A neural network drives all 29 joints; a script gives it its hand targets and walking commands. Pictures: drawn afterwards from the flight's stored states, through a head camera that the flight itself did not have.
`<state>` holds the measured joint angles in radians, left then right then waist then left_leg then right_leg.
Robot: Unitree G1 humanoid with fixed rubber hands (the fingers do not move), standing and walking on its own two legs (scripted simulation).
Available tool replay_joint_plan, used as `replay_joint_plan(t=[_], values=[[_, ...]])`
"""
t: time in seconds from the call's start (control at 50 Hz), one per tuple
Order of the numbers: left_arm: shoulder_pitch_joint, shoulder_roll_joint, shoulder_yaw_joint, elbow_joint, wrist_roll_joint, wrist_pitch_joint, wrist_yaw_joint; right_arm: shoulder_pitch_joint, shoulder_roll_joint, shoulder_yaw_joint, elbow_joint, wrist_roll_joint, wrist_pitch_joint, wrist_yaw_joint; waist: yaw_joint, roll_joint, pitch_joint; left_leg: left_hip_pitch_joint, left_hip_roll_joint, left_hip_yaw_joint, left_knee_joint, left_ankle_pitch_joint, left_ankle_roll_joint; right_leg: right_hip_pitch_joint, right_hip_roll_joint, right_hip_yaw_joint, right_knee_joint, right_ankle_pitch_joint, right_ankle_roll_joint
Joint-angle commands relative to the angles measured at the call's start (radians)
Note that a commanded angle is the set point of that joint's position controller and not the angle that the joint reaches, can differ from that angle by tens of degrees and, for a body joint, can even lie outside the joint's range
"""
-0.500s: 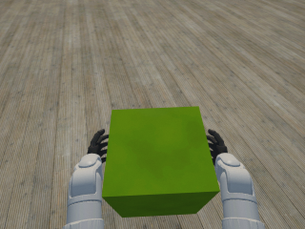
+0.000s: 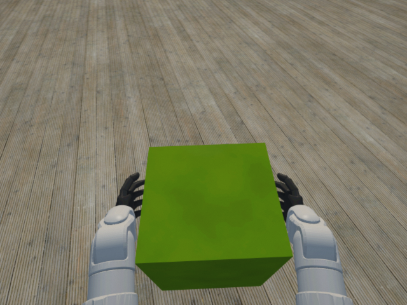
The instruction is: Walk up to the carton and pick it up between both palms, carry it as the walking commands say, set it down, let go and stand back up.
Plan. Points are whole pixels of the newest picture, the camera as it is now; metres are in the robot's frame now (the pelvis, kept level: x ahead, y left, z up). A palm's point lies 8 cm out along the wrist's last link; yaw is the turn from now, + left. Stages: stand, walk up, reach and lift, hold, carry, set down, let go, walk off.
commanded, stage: hold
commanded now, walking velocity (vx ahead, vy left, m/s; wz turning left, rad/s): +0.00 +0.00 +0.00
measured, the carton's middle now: (209, 222) +0.29 +0.00 -0.03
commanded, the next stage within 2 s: carry in 0.56 s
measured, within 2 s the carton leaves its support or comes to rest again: neither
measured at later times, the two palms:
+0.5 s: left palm (126, 211) +0.28 +0.16 +0.04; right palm (292, 211) +0.27 -0.17 +0.04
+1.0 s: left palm (161, 227) +0.23 +0.09 +0.07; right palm (357, 270) +0.15 -0.23 +0.06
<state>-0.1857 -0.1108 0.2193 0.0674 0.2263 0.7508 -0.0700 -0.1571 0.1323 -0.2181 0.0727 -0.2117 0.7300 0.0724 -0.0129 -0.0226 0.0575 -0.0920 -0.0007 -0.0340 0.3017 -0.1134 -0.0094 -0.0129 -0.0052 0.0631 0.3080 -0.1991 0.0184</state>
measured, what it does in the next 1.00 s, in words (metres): lifts its left foot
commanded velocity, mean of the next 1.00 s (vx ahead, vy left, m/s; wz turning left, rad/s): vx -0.09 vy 0.00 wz -0.29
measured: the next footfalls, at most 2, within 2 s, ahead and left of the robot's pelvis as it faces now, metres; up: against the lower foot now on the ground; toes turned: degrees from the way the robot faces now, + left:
left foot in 1.14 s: -0.07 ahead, +0.13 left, +0.00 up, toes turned -13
right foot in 1.52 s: -0.18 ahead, -0.09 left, +0.00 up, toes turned -40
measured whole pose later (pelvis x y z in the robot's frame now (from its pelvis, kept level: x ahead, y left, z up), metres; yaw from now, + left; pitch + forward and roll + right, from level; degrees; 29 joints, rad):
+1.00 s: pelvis -0.07 +0.00 -0.02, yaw -12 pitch +6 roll +3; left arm -0.12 -0.13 0.17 -0.41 0.08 1.13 0.03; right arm -0.11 0.11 -0.16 -0.43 -0.05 1.15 -0.05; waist -0.03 -0.02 -0.07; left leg -0.55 0.03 0.06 1.00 -0.48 -0.07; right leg -0.49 0.03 0.11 0.53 -0.13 -0.01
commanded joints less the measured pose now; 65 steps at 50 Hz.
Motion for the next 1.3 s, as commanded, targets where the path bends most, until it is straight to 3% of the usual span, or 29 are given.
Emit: replay_joint_plan(t=[0.0,0.52,0.54,0.6,0.66,0.68,0.72,0.74,0.76,0.78,0.8,0.82,0.84,0.86,0.88,0.9,0.92,1.0,1.04,1.06,1.08,1.1,1.12,1.14,1.16,1.18,1.2,1.24,1.28], values=[[-0.391,-0.703,-0.562,-0.049,-0.187,-0.018,-0.156,-0.431,0.686,0.543,-0.053,0.169,-0.017,0.139,-0.001,0.019,-0.217,0.175,-0.095,-0.010,-0.011,0.114,0.007,-0.092,0.098,0.005,-0.061,0.142,-0.018],[-0.398,-0.703,-0.557,-0.039,-0.187,-0.019,-0.157,-0.437,0.691,0.540,-0.042,0.169,-0.020,0.140,-0.001,0.022,-0.218,0.168,-0.092,-0.009,-0.010,0.102,0.008,-0.102,0.099,0.004,-0.060,0.121,-0.021],[-0.464,-0.766,-0.640,-0.064,-0.228,-0.018,-0.155,-0.496,0.731,0.625,-0.135,0.211,-0.020,0.140,0.004,0.070,-0.327,0.066,0.124,-0.017,0.103,0.100,0.039,-0.183,-0.091,0.003,0.092,0.080,-0.031],[-0.443,-0.756,-0.642,-0.060,-0.259,0.016,-0.152,-0.463,0.731,0.640,-0.113,0.218,0.024,0.138,0.006,0.045,-0.353,-0.069,0.174,-0.030,0.197,0.138,0.049,-0.288,-0.105,0.045,0.249,0.200,-0.027],[-0.425,-0.757,-0.713,-0.136,-0.329,0.084,-0.141,-0.441,0.724,0.696,-0.177,0.267,0.095,0.122,-0.005,0.057,-0.412,-0.080,0.222,-0.038,0.295,0.388,0.086,-0.400,-0.083,0.046,0.400,0.306,-0.008],[-0.429,-0.761,-0.732,-0.167,-0.355,0.114,-0.138,-0.430,0.721,0.708,-0.202,0.287,0.125,0.116,-0.009,0.089,-0.435,-0.082,0.260,-0.060,0.289,0.464,0.113,-0.428,-0.059,0.026,0.467,0.247,-0.001],[-0.446,-0.774,-0.761,-0.238,-0.407,0.175,-0.139,-0.441,0.723,0.736,-0.271,0.328,0.186,0.103,0.002,0.219,-0.442,-0.163,0.377,-0.120,0.226,0.507,0.182,-0.441,-0.012,-0.040,0.569,-0.213,-0.006],[-0.447,-0.779,-0.773,-0.283,-0.442,0.205,-0.141,-0.445,0.729,0.757,-0.320,0.352,0.217,0.096,0.016,0.222,-0.435,-0.221,0.377,-0.089,0.245,0.454,0.181,-0.392,-0.029,-0.048,0.519,-0.289,-0.020],[-0.459,-0.782,-0.784,-0.335,-0.475,0.238,-0.141,-0.447,0.731,0.775,-0.375,0.376,0.249,0.088,0.025,0.183,-0.422,-0.279,0.338,-0.035,0.299,0.373,0.137,-0.339,-0.041,-0.039,0.405,-0.211,-0.038],[-0.454,-0.779,-0.789,-0.366,-0.496,0.273,-0.140,-0.449,0.728,0.786,-0.419,0.397,0.284,0.081,0.031,0.091,-0.406,-0.342,0.268,0.024,0.424,0.188,0.071,-0.298,-0.081,0.056,0.253,-0.074,-0.054],[-0.416,-0.751,-0.776,-0.361,-0.482,0.304,-0.136,-0.455,0.719,0.797,-0.467,0.411,0.322,0.080,0.027,-0.275,-0.354,-0.567,0.075,0.156,0.625,-0.283,-0.021,-0.274,-0.341,0.463,0.044,0.223,-0.127],[-0.386,-0.760,-0.771,-0.391,-0.488,0.332,-0.134,-0.483,0.738,0.823,-0.510,0.438,0.350,0.079,0.025,-0.322,-0.356,-0.566,0.031,0.056,0.833,-0.530,-0.020,-0.292,-0.388,0.552,0.018,0.428,-0.195],[-0.404,-0.766,-0.789,-0.453,-0.498,0.354,-0.130,-0.467,0.760,0.833,-0.507,0.468,0.371,0.080,0.019,-0.218,-0.382,-0.558,0.051,0.015,0.910,-0.499,-0.024,-0.270,-0.355,0.477,0.051,0.466,-0.196],[-0.400,-0.775,-0.800,-0.498,-0.498,0.371,-0.125,-0.464,0.765,0.835,-0.528,0.485,0.387,0.084,0.017,-0.124,-0.385,-0.550,0.065,0.022,0.938,-0.434,-0.034,-0.263,-0.312,0.383,0.079,0.465,-0.177],[-0.382,-0.780,-0.796,-0.519,-0.487,0.385,-0.120,-0.459,0.775,0.841,-0.545,0.500,0.402,0.088,0.015,-0.110,-0.398,-0.546,0.076,0.034,0.907,-0.372,-0.041,-0.241,-0.259,0.310,0.099,0.446,-0.147],[-0.381,-0.773,-0.797,-0.551,-0.482,0.393,-0.116,-0.462,0.777,0.854,-0.573,0.511,0.411,0.090,0.014,-0.116,-0.427,-0.522,0.076,0.054,0.833,-0.340,-0.048,-0.210,-0.210,0.255,0.107,0.436,-0.123],[-0.362,-0.768,-0.793,-0.558,-0.481,0.404,-0.114,-0.461,0.770,0.860,-0.593,0.520,0.420,0.087,0.018,-0.132,-0.440,-0.503,0.059,0.076,0.767,-0.338,-0.057,-0.186,-0.191,0.245,0.099,0.424,-0.117],[-0.247,-0.721,-0.757,-0.507,-0.453,0.447,-0.115,-0.375,0.737,0.838,-0.556,0.504,0.460,0.083,0.028,-0.165,-0.456,-0.433,-0.003,0.089,0.566,-0.395,-0.069,-0.140,-0.201,0.335,0.018,0.206,-0.131],[-0.243,-0.721,-0.754,-0.486,-0.448,0.456,-0.124,-0.362,0.741,0.829,-0.532,0.491,0.468,0.089,0.027,-0.195,-0.442,-0.342,-0.032,0.102,0.427,-0.399,-0.061,-0.195,-0.176,0.330,-0.014,0.092,-0.115],[-0.252,-0.725,-0.756,-0.481,-0.449,0.457,-0.127,-0.362,0.746,0.825,-0.523,0.485,0.469,0.091,0.026,-0.218,-0.433,-0.268,-0.049,0.122,0.328,-0.394,-0.051,-0.245,-0.154,0.313,-0.036,0.036,-0.094],[-0.270,-0.730,-0.764,-0.483,-0.454,0.457,-0.129,-0.358,0.752,0.822,-0.517,0.479,0.468,0.093,0.016,-0.236,-0.425,-0.152,-0.058,0.155,0.163,-0.343,-0.037,-0.312,-0.110,0.265,-0.048,0.003,-0.050],[-0.296,-0.736,-0.772,-0.486,-0.457,0.455,-0.130,-0.355,0.755,0.815,-0.509,0.473,0.465,0.093,0.007,-0.207,-0.418,0.009,-0.035,0.165,0.007,-0.286,-0.023,-0.415,-0.050,0.191,-0.022,-0.004,0.011],[-0.292,-0.745,-0.770,-0.478,-0.456,0.454,-0.129,-0.341,0.753,0.803,-0.506,0.464,0.463,0.095,0.008,-0.059,-0.412,0.133,0.100,0.042,-0.077,-0.314,-0.005,-0.547,0.009,0.104,0.136,-0.049,0.043],[-0.301,-0.757,-0.773,-0.478,-0.455,0.456,-0.124,-0.336,0.761,0.800,-0.487,0.466,0.456,0.101,0.008,0.299,-0.384,0.089,0.464,-0.283,-0.074,-0.228,0.115,-0.771,0.109,-0.058,0.485,-0.280,0.063],[-0.356,-0.775,-0.814,-0.519,-0.484,0.444,-0.125,-0.355,0.759,0.809,-0.518,0.482,0.446,0.100,0.009,0.287,-0.301,-0.082,0.594,-0.272,-0.088,-0.036,0.204,-0.804,0.009,-0.077,0.695,-0.353,0.063],[-0.376,-0.779,-0.817,-0.534,-0.505,0.437,-0.126,-0.368,0.782,0.810,-0.531,0.488,0.449,0.102,0.012,0.160,-0.278,-0.164,0.497,-0.152,-0.060,0.041,0.184,-0.700,-0.028,-0.044,0.786,-0.262,0.051],[-0.404,-0.790,-0.825,-0.553,-0.511,0.433,-0.124,-0.389,0.775,0.804,-0.553,0.488,0.446,0.105,0.016,0.113,-0.261,-0.219,0.413,-0.034,-0.031,0.055,0.131,-0.641,-0.024,-0.051,0.879,-0.184,0.047],[-0.403,-0.790,-0.838,-0.550,-0.512,0.441,-0.113,-0.367,0.753,0.775,-0.542,0.465,0.447,0.107,0.019,0.174,-0.257,-0.163,0.308,0.107,0.039,0.109,0.090,-0.663,-0.014,-0.085,0.935,-0.120,0.059],[-0.371,-0.765,-0.847,-0.535,-0.517,0.452,-0.103,-0.300,0.715,0.754,-0.504,0.453,0.458,0.110,0.019,0.215,-0.266,-0.081,0.286,0.136,0.101,0.251,0.092,-0.668,-0.003,-0.135,0.814,-0.144,0.063]])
